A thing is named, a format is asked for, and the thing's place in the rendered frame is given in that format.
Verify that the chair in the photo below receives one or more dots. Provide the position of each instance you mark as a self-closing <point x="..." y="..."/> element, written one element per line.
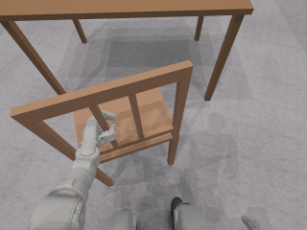
<point x="143" y="118"/>

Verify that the table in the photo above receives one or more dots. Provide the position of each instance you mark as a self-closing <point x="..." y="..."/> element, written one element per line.
<point x="39" y="10"/>

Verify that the left robot hand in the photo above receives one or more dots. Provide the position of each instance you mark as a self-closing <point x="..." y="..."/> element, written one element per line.
<point x="92" y="129"/>

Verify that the right robot hand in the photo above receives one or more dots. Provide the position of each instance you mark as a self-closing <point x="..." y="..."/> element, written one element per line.
<point x="251" y="224"/>

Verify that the robot right foot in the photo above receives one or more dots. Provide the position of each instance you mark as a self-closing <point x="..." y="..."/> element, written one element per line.
<point x="175" y="202"/>

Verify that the left robot upper arm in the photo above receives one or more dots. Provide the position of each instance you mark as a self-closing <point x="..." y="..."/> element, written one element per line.
<point x="59" y="213"/>

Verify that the robot left forearm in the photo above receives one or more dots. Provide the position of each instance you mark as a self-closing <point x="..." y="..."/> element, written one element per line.
<point x="79" y="177"/>

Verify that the left robot thigh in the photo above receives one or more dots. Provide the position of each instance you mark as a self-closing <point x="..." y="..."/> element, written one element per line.
<point x="121" y="220"/>

